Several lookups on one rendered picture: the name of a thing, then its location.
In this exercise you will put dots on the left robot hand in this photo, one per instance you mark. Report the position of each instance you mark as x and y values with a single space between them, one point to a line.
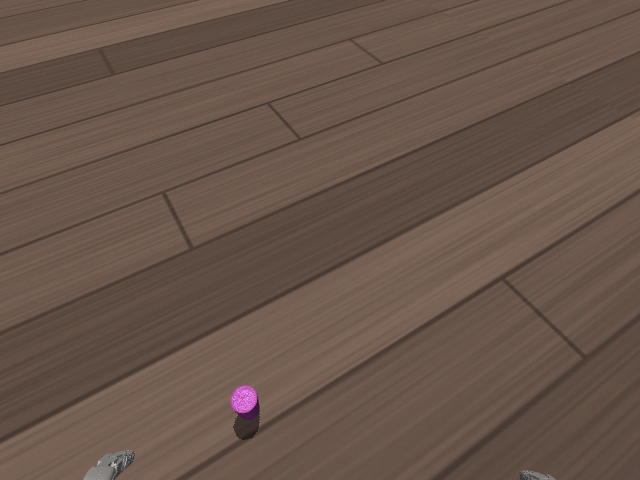
110 466

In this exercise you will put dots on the cup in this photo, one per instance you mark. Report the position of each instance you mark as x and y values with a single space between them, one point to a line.
244 401

